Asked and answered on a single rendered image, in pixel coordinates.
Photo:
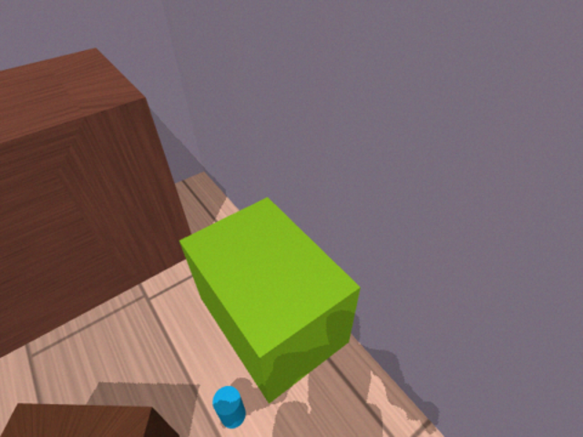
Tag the can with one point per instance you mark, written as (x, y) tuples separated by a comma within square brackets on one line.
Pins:
[(228, 404)]

